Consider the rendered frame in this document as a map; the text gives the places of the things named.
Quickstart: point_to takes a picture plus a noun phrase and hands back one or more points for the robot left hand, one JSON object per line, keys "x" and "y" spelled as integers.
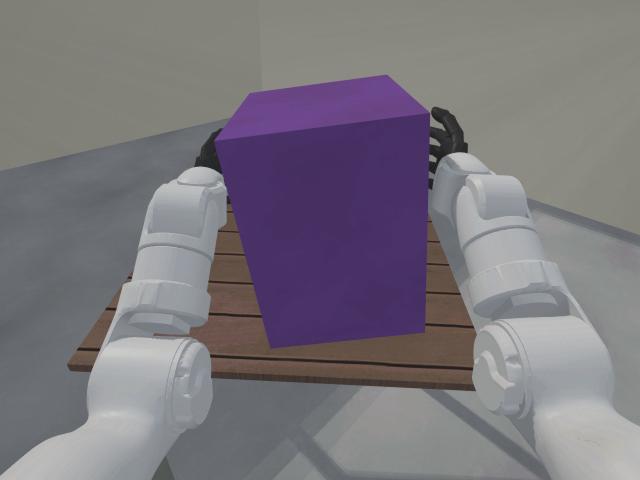
{"x": 208, "y": 156}

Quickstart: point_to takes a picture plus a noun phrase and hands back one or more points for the robot right forearm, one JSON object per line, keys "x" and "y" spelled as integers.
{"x": 510, "y": 275}

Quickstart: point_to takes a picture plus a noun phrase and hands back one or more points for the table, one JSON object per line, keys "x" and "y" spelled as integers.
{"x": 235, "y": 336}

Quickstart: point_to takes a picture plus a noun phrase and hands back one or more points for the robot left upper arm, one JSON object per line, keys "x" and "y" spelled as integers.
{"x": 145, "y": 391}

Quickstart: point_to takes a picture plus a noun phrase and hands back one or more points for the robot left forearm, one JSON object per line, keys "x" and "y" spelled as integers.
{"x": 168, "y": 291}

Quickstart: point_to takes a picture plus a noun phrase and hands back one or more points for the robot right hand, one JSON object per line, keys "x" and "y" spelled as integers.
{"x": 451, "y": 140}

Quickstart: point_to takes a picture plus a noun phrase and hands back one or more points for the robot right upper arm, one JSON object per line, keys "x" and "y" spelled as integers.
{"x": 551, "y": 376}

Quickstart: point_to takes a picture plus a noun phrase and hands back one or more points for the carton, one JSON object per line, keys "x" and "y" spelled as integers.
{"x": 328, "y": 184}

